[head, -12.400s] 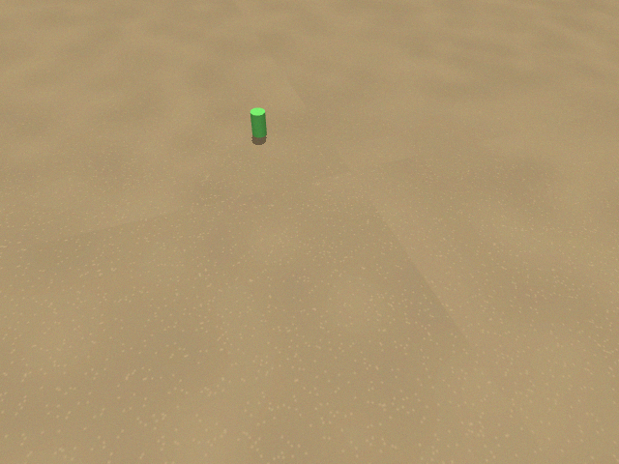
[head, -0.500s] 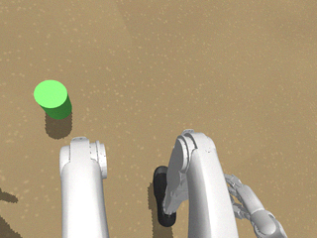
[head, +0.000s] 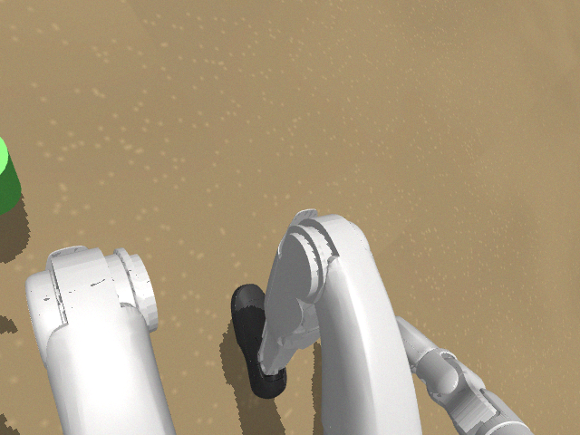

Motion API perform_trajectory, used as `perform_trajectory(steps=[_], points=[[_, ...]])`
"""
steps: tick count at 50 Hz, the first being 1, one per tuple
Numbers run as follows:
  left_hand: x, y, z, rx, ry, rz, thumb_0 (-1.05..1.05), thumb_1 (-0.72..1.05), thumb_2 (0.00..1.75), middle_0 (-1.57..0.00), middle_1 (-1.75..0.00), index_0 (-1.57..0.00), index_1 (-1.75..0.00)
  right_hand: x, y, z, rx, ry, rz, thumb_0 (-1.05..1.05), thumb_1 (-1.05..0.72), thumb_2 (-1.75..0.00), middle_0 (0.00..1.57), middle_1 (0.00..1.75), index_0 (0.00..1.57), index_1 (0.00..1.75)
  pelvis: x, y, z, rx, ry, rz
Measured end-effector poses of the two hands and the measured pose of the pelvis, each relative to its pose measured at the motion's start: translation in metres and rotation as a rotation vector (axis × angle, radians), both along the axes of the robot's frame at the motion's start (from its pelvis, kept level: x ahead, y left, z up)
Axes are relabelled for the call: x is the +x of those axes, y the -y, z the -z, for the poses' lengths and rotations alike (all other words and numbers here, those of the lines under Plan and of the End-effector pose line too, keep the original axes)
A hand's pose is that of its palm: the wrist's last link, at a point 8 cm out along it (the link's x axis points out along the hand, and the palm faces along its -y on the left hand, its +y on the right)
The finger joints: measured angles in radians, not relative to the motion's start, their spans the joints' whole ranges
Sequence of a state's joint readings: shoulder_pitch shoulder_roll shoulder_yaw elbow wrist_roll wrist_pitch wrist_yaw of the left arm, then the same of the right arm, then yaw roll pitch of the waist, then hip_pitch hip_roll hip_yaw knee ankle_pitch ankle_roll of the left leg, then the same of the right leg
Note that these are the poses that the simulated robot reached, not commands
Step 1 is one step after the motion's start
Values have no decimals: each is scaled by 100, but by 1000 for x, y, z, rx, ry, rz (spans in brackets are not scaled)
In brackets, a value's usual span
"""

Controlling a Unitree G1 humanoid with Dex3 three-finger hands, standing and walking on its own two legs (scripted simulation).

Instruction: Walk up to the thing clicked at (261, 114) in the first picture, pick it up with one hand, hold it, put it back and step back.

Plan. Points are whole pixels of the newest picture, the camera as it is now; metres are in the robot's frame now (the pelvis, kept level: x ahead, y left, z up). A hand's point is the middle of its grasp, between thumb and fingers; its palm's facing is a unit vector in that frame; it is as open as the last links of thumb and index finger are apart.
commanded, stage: close in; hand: left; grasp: from the side
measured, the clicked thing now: out of the picture +0.45 +0.28 -0.22
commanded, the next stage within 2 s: rest palm in 0.38 s
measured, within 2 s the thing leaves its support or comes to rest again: leaves its support in 1.68 s
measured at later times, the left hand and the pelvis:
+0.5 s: hand out of the picture +0.41 +0.27 -0.18, palm faces +0.27 -0.96 +0.03, open 17.4 cm; pelvis -0.01 +0.01 +0.00, yaw -2 degrees
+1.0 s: hand out of the picture +0.43 +0.27 -0.19, palm faces +0.31 -0.95 -0.01, open 11.5 cm; pelvis -0.01 +0.01 +0.00, yaw -3 degrees
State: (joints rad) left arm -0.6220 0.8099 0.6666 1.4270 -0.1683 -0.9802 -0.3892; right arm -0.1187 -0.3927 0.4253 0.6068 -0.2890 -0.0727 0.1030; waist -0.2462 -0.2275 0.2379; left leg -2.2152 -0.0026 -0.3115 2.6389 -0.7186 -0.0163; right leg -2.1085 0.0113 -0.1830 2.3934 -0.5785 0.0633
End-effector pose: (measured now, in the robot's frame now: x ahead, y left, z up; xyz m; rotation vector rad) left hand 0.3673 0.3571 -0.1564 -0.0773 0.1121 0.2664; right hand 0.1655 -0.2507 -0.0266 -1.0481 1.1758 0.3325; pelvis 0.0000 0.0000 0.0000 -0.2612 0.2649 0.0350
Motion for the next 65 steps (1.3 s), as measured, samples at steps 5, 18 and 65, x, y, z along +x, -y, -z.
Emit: perform_trajectory(steps=[5, 18, 65], points=[[4, 11, 4, 24, 12, 10, -1, -60, 2, -6, -8, -6, -8, -7, -2, -3, -21, -17, -12, 0, -94, -91, 21, 30, 21, 30, -3, -2, 3, -15, 24, 7], [9, 35, 16, 28, 29, 22, -1, -57, 3, -5, -7, -5, -6, -19, -8, -12, -72, -70, -42, 0, -93, -90, 21, 30, 21, 30, -7, -8, 3, -45, 54, 15], [34, 41, 32, 80, 33, -62, -2, -14, 62, -57, -76, -62, -77, -20, -17, -15, -133, -160, -59, 0, -89, -89, 21, 30, 21, 30, -5, -12, -1, -86, 49, 40]])
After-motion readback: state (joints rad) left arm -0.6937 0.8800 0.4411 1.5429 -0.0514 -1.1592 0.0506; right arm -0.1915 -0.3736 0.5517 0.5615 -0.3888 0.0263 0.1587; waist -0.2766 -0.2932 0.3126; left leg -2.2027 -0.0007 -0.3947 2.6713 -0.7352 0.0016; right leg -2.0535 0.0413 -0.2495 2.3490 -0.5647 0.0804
